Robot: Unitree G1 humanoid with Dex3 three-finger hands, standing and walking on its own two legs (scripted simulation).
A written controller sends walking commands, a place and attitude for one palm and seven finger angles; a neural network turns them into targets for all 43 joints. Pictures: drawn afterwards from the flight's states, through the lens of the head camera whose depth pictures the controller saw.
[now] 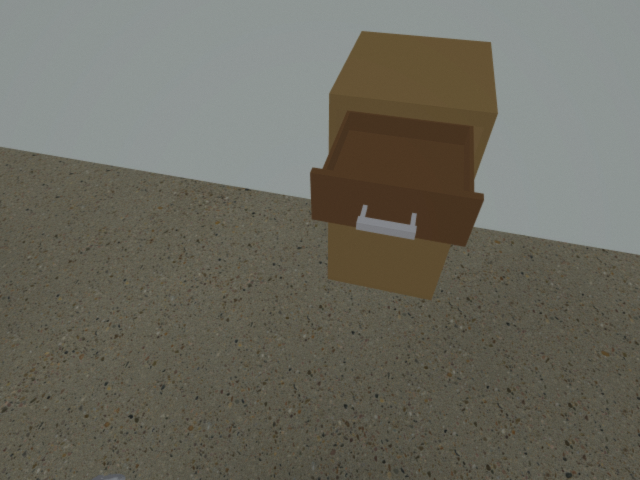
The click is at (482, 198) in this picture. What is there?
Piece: drawer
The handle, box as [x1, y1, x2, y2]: [356, 205, 416, 239]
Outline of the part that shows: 363,205 361,213 358,216 356,222 356,229 412,239 414,238 416,226 414,225 416,213 412,213 411,221 408,225 365,217 364,215 367,205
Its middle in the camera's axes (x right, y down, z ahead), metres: +0.14 -0.04 +0.83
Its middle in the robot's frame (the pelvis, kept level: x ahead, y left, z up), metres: +0.64 -0.11 -0.10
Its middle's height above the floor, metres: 0.67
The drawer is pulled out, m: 0.27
